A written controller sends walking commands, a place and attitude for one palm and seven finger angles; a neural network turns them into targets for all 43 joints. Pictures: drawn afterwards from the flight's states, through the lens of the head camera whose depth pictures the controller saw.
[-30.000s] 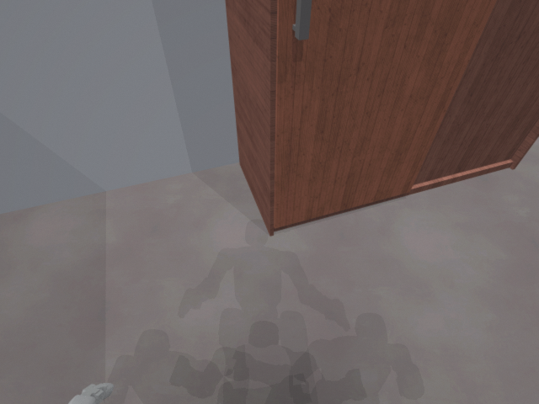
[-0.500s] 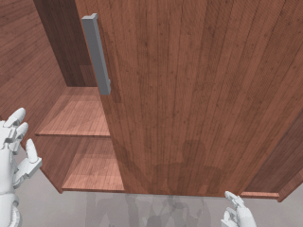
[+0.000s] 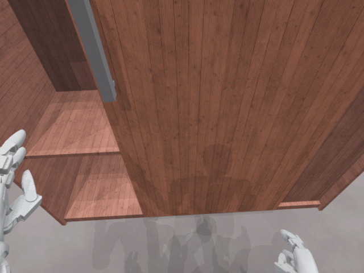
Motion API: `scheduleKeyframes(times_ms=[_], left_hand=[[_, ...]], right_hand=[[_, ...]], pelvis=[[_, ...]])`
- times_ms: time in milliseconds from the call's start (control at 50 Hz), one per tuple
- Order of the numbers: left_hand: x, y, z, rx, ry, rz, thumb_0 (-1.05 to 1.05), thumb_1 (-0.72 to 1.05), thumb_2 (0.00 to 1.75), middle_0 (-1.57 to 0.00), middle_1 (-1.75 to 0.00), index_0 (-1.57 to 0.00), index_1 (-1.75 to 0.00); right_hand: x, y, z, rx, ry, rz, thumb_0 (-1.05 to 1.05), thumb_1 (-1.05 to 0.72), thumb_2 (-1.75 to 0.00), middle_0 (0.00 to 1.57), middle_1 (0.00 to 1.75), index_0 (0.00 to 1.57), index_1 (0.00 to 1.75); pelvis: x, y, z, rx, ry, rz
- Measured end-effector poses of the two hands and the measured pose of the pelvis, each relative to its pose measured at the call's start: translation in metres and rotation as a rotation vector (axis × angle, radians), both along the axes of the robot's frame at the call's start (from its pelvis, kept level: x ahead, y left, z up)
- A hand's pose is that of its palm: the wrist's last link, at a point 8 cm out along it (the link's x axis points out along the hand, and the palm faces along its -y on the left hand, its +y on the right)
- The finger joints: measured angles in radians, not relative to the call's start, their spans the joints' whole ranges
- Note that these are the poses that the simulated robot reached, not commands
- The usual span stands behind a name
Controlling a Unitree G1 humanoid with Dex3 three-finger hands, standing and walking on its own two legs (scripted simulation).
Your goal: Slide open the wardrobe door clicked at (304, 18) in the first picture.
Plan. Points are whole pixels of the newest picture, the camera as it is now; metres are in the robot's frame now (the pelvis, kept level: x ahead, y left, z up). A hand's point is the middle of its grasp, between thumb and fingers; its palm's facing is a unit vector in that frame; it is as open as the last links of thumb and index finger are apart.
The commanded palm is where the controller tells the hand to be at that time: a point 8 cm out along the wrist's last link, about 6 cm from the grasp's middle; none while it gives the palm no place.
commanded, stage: step back with the hand held close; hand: left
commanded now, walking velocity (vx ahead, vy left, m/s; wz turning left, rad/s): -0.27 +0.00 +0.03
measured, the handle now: (98, 50) +0.50 +0.22 +0.25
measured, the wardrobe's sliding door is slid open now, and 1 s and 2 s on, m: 0.45 0.45 0.45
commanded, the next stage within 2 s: stop stepping back and stand still in 0.74 s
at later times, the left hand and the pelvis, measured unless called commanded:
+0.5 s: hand out of the picture +0.11 +0.29 +0.16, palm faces +0.51 -0.75 -0.42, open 7.4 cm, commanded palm +0.04 +0.33 +0.18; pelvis -0.08 +0.02 -0.02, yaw +3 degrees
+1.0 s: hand out of the picture +0.05 +0.28 +0.16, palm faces +0.31 -0.84 -0.45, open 7.4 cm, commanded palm -0.03 +0.33 +0.18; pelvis -0.19 +0.04 +0.00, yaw -4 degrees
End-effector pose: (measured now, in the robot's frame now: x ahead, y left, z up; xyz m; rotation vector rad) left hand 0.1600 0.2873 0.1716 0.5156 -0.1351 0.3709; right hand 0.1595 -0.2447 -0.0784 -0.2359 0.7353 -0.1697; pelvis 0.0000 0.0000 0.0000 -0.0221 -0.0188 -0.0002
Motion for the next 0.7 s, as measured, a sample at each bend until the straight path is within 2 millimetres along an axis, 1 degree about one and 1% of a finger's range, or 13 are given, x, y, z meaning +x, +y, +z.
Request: scheduleKeyframes(times_ms=[80,160,220,280,340,400,480,540,600,640,700], left_hand=[[-0.009,0.014,0.009,0.049,-0.030,0.007,0.02,0.89,0.90,-0.22,-0.30,-0.22,-0.30],[-0.025,0.025,0.014,0.073,-0.071,0.044,0.02,0.89,0.90,-0.22,-0.30,-0.22,-0.30],[-0.039,0.027,0.012,0.067,-0.091,0.078,0.01,0.89,0.90,-0.21,-0.30,-0.21,-0.30],[-0.055,0.026,0.005,0.043,-0.096,0.101,0.01,0.89,0.90,-0.21,-0.30,-0.21,-0.30],[-0.067,0.024,-0.001,0.010,-0.101,0.104,0.01,0.89,0.90,-0.21,-0.30,-0.21,-0.30],[-0.076,0.025,-0.003,-0.005,-0.137,0.082,0.02,0.89,0.90,-0.21,-0.30,-0.21,-0.30],[-0.088,0.033,0.004,0.044,-0.193,0.051,0.02,0.89,0.90,-0.22,-0.30,-0.22,-0.30],[-0.102,0.044,0.013,0.082,-0.200,0.070,0.02,0.88,0.90,-0.22,-0.30,-0.22,-0.30],[-0.119,0.051,0.019,0.083,-0.195,0.106,0.01,0.89,0.90,-0.22,-0.30,-0.22,-0.30],[-0.129,0.051,0.018,0.069,-0.185,0.123,0.01,0.89,0.90,-0.21,-0.30,-0.21,-0.30],[-0.139,0.042,0.010,0.049,-0.171,0.114,0.01,0.89,0.90,-0.21,-0.30,-0.21,-0.30]], right_hand=[[-0.009,0.008,0.001,-0.005,-0.002,-0.009,0.01,-0.91,-0.90,0.21,0.30,0.20,0.30],[-0.016,0.018,0.000,0.006,-0.026,0.014,0.01,-0.90,-0.90,0.21,0.30,0.20,0.30],[-0.022,0.024,-0.004,0.020,-0.040,0.040,0.01,-0.90,-0.90,0.21,0.30,0.20,0.30],[-0.030,0.027,-0.008,0.028,-0.038,0.058,0.01,-0.90,-0.90,0.21,0.30,0.20,0.30],[-0.042,0.028,-0.009,0.018,-0.016,0.067,0.01,-0.90,-0.90,0.21,0.30,0.21,0.30],[-0.055,0.028,-0.009,-0.017,0.003,0.077,0.01,-0.90,-0.90,0.21,0.30,0.21,0.30],[-0.072,0.031,-0.009,-0.056,-0.008,0.072,0.01,-0.90,-0.90,0.21,0.30,0.21,0.30],[-0.084,0.037,-0.007,-0.037,-0.009,0.065,0.01,-0.90,-0.90,0.21,0.30,0.20,0.30],[-0.093,0.044,-0.003,-0.007,-0.013,0.073,0.01,-0.90,-0.90,0.21,0.30,0.20,0.30],[-0.098,0.048,-0.002,0.010,-0.025,0.085,0.01,-0.90,-0.90,0.21,0.30,0.20,0.30],[-0.103,0.050,-0.007,0.032,-0.045,0.111,0.01,-0.90,-0.90,0.21,0.30,0.21,0.30]], pelvis=[[-0.009,0.006,-0.002,0.006,0.002,-0.006],[-0.021,0.009,-0.005,0.016,-0.002,-0.006],[-0.031,0.009,-0.008,0.018,-0.007,0.007],[-0.041,0.009,-0.011,0.010,-0.012,0.017],[-0.051,0.010,-0.010,0.006,-0.005,0.024],[-0.063,0.014,-0.013,-0.001,-0.010,0.039],[-0.080,0.020,-0.019,-0.025,-0.026,0.051],[-0.089,0.020,-0.014,-0.037,-0.019,0.063],[-0.097,0.020,-0.008,-0.038,0.012,0.053],[-0.105,0.018,-0.007,-0.031,0.037,0.035],[-0.124,0.015,-0.013,0.008,0.072,-0.004]])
